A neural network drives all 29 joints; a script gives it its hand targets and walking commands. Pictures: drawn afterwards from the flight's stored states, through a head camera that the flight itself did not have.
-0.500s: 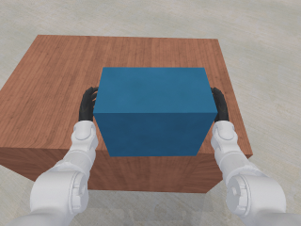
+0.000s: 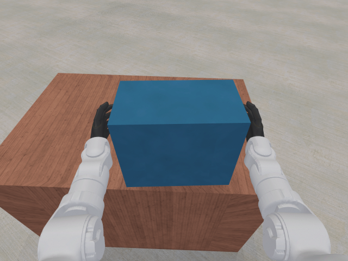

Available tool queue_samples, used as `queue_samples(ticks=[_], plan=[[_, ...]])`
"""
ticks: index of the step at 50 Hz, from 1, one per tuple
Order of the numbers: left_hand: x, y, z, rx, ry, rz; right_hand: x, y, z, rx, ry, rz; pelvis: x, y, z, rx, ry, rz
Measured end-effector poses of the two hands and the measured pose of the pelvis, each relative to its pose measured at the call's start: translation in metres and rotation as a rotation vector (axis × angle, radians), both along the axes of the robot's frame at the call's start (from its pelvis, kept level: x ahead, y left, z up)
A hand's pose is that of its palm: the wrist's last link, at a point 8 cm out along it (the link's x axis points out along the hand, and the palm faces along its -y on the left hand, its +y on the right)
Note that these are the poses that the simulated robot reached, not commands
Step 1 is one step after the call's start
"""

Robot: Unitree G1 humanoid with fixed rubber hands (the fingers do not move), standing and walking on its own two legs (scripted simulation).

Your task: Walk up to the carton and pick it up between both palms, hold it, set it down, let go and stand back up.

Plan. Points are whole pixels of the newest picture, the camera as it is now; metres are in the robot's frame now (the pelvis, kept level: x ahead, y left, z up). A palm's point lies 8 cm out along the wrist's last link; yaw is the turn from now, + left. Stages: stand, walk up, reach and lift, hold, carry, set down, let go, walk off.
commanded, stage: reach and lift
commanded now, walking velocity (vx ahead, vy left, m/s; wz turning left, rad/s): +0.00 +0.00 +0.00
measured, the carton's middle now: (177, 135) +0.42 -0.02 +0.07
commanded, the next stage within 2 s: hold in 1.88 s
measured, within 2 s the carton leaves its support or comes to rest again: neither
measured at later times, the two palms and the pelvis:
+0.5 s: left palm (81, 137) +0.36 +0.19 +0.14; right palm (251, 128) +0.36 -0.18 +0.15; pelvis +0.00 +0.00 +0.00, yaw +2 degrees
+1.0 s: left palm (82, 135) +0.35 +0.18 +0.16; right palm (258, 124) +0.35 -0.19 +0.17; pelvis -0.01 +0.00 +0.00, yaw +1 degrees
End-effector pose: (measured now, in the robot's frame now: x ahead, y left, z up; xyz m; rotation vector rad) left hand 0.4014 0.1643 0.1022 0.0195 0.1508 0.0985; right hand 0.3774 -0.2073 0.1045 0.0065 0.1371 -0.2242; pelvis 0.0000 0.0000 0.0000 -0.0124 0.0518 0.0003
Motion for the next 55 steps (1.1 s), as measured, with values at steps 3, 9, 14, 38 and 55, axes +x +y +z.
queue_samples(ticks=[3,9,14,38,55], plan=[[-0.002,-0.001,0.003,0.009,0.013,0.0,-0.002,-0.001,0.003,-0.005,0.013,0.001,0.0,0.0,0.001,0.001,-0.025,-0.001],[-0.006,-0.001,0.02,0.019,-0.01,0.0,-0.003,-0.001,0.018,-0.013,-0.012,0.009,0.002,-0.001,0.001,-0.001,-0.054,-0.001],[-0.012,0.005,0.037,0.041,-0.016,0.014,-0.005,0.006,0.032,-0.027,-0.032,0.021,0.004,-0.002,0.001,-0.002,-0.101,0.007],[-0.054,0.019,0.055,0.055,0.046,0.04,-0.034,0.021,0.061,-0.028,-0.084,0.043,-0.016,0.002,0.0,0.004,-0.197,0.019],[-0.051,0.018,0.054,0.064,0.069,0.051,-0.027,0.019,0.06,-0.018,-0.099,0.053,-0.012,-0.006,0.0,0.007,-0.211,0.034]])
